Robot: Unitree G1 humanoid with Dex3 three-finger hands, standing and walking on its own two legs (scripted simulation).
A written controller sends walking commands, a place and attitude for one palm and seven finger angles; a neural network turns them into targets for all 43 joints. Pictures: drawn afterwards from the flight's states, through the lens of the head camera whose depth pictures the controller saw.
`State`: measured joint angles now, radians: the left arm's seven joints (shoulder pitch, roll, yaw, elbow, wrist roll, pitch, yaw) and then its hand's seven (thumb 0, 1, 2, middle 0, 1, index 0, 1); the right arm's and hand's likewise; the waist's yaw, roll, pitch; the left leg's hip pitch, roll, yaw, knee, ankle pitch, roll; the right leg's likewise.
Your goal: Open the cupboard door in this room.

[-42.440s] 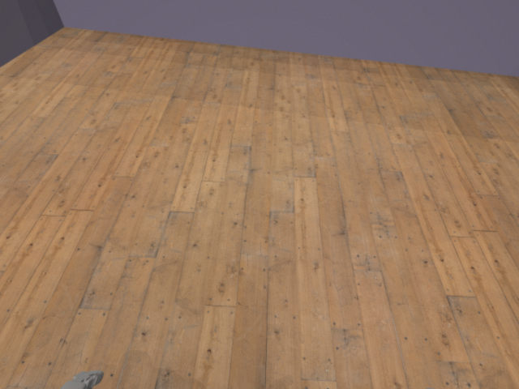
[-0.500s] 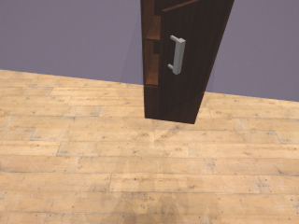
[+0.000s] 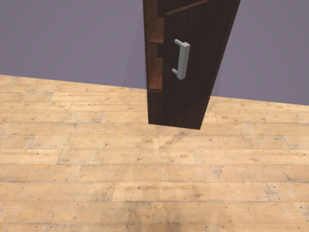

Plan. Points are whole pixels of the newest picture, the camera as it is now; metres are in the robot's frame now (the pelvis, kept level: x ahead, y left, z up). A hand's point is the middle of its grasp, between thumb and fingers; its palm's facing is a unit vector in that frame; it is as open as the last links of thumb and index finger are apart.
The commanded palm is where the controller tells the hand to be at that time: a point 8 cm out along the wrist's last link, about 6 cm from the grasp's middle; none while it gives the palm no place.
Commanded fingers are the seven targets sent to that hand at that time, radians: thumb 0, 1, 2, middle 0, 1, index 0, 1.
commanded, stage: look to check the result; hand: left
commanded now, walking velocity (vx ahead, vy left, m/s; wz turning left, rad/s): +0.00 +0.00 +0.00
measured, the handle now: (179, 59) +0.71 -0.06 +0.05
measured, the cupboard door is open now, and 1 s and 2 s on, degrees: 47 47 47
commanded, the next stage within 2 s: walk to a spot facing it in 0.38 s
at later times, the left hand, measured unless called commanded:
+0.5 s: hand out of the picture +0.10 +0.24 -0.16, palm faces -0.04 -0.94 -0.33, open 7.3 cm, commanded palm none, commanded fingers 0.00 0.90 0.90 -0.20 -0.30 -0.20 -0.30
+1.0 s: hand out of the picture +0.09 +0.15 -0.17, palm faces -0.17 -0.94 -0.28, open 7.3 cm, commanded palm none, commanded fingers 0.00 0.90 0.90 -0.20 -0.30 -0.20 -0.30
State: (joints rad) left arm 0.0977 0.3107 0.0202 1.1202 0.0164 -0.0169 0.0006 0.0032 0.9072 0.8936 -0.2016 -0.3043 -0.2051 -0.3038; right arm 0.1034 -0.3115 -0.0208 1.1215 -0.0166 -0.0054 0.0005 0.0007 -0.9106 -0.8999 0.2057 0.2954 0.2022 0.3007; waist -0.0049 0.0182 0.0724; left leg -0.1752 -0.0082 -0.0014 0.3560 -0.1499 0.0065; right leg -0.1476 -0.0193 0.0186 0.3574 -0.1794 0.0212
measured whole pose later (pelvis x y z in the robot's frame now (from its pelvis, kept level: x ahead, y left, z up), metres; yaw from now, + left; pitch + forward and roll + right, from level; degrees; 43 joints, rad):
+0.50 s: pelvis +0.02 -0.01 +0.00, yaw +0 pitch -1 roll +0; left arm 0.08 0.32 0.01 1.13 0.01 -0.02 0.00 0.00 0.91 0.89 -0.20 -0.30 -0.21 -0.30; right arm 0.08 -0.33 -0.01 1.13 -0.01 -0.01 0.00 0.00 -0.91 -0.90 0.21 0.30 0.20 0.30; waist -0.01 0.01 0.08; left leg -0.14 0.00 0.00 0.32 -0.16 0.00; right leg -0.11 -0.01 0.02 0.32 -0.19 0.01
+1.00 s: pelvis +0.01 -0.04 -0.02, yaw -13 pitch +0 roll +2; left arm 0.21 0.19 0.06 0.96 0.02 0.04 0.00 0.00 0.91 0.89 -0.20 -0.30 -0.21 -0.30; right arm 0.12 -0.24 -0.06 0.99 -0.01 0.07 -0.02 0.00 -0.91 -0.90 0.21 0.30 0.20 0.30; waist 0.03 0.04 0.15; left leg -0.43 0.04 0.02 1.05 -0.47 -0.05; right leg -0.31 0.06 0.05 0.61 -0.30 -0.07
